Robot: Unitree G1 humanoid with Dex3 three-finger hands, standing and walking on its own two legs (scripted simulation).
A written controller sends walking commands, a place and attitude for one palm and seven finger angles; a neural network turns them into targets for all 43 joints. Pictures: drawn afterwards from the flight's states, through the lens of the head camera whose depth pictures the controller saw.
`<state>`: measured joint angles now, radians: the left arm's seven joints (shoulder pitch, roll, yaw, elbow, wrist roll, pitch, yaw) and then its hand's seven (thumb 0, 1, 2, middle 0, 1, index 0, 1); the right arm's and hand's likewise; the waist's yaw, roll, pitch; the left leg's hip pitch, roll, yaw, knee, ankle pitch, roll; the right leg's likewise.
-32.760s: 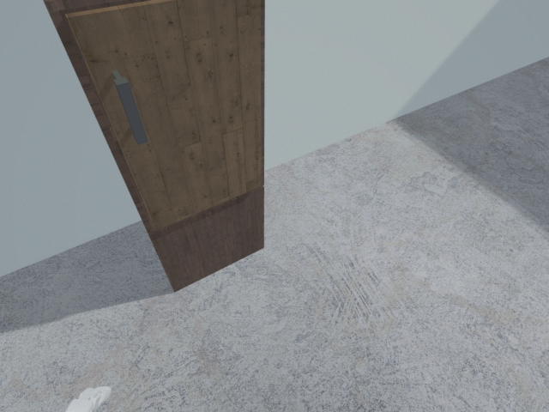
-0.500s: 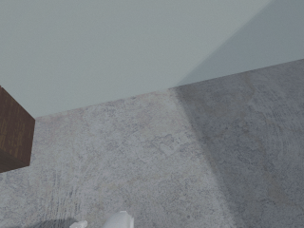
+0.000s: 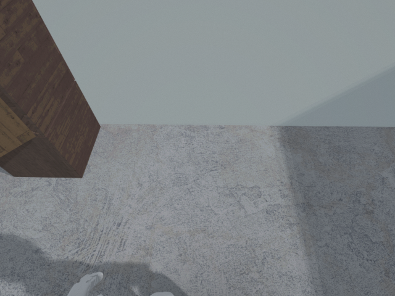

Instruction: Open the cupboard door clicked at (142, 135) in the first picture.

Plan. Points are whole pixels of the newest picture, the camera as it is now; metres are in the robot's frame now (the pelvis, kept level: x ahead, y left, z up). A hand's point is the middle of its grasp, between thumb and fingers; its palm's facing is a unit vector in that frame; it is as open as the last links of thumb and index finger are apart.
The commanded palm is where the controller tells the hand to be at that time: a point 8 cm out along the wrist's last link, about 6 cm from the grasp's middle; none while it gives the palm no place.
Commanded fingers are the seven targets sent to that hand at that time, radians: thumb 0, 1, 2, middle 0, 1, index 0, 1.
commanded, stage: turn to face it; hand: left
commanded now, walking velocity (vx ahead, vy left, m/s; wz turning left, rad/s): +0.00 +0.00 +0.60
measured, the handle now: out of the picture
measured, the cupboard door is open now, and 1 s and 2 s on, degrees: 48 48 48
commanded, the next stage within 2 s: take the last steps up to it in 1.12 s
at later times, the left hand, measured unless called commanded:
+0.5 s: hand out of the picture -0.03 +0.22 -0.19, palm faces +0.37 -0.90 -0.24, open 7.4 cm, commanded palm none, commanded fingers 0.00 0.90 0.90 -0.20 -0.30 -0.20 -0.30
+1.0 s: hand out of the picture +0.01 +0.18 -0.14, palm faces +0.54 -0.79 -0.28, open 7.4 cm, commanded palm none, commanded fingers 0.00 0.90 0.90 -0.20 -0.30 -0.20 -0.30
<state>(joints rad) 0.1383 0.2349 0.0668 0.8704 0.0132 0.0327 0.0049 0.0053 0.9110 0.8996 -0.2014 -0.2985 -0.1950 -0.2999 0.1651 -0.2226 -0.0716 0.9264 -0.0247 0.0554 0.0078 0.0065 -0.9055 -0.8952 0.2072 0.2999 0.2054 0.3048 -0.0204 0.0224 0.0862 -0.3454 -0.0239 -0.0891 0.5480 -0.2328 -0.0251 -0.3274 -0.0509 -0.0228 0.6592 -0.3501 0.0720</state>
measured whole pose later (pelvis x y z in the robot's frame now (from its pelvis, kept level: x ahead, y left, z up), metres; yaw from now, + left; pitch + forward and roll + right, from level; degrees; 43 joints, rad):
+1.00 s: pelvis +0.03 -0.04 +0.00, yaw +35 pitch +1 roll +1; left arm 0.15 0.18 0.04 0.89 0.02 0.01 0.02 0.00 0.91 0.90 -0.20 -0.30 -0.20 -0.30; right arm 0.20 -0.24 -0.09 0.97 -0.02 0.07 0.01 0.01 -0.91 -0.90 0.21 0.30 0.20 0.30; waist -0.04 0.05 0.09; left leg -0.47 -0.07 -0.08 0.91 -0.45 -0.03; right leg -0.24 -0.04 -0.06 0.56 -0.33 -0.01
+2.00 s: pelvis +0.14 +0.09 +0.01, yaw +49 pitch -1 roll +1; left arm 0.16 0.12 0.05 0.98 0.01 -0.07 0.01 -0.01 0.92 0.90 -0.20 -0.30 -0.20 -0.30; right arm 0.39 -0.17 -0.05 1.15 -0.02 0.00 -0.01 0.01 -0.91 -0.90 0.20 0.30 0.20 0.30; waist -0.03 0.03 0.09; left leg -0.36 0.01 0.02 1.10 -0.37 0.02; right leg -0.25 -0.05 -0.15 0.54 -0.28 -0.04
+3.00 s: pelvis +0.28 +0.38 +0.01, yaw +47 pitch +0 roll +1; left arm 0.10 0.13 0.03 1.01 0.01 -0.01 0.04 0.00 0.92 0.90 -0.20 -0.30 -0.20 -0.30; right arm 0.29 -0.11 -0.03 1.12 0.01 0.04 -0.04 0.01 -0.91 -0.90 0.20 0.30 0.20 0.30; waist -0.05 0.00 0.10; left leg -0.30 0.01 0.06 0.85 -0.57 -0.03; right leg -0.29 -0.05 -0.10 0.53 -0.24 -0.02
